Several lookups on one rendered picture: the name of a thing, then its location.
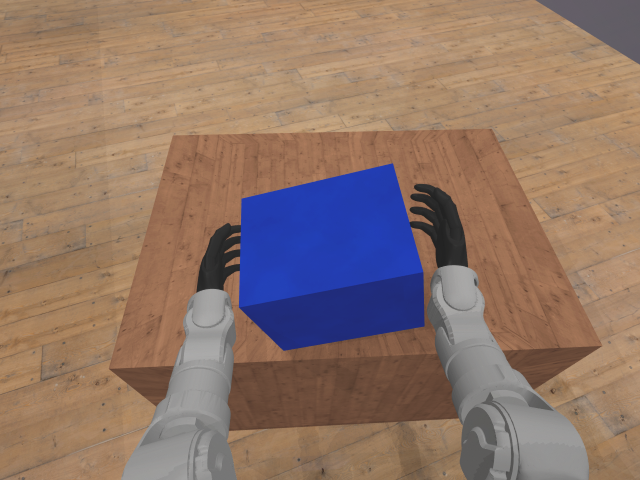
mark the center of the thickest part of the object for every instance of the robot right upper arm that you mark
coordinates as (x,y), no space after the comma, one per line
(503,441)

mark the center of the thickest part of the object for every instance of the robot left hand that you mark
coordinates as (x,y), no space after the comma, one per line
(212,274)

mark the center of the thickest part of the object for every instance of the robot left upper arm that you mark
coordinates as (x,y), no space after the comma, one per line
(202,454)

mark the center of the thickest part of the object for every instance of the carton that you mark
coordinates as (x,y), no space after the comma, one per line
(330,260)

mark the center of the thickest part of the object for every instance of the robot left forearm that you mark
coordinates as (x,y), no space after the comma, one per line
(200,382)

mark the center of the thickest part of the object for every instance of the pedestal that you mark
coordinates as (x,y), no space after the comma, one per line
(531,308)

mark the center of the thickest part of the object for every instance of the robot right hand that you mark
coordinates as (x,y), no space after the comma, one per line
(447,233)

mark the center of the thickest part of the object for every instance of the robot right forearm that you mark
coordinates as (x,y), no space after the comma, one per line
(473,362)

